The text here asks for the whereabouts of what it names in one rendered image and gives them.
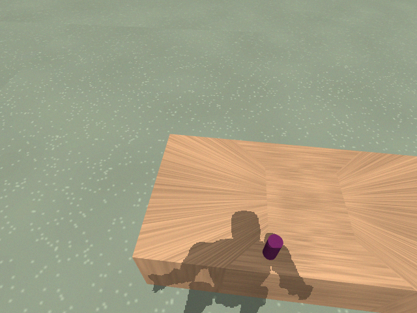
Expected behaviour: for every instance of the can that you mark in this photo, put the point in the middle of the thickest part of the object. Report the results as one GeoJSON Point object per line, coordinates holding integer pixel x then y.
{"type": "Point", "coordinates": [272, 246]}

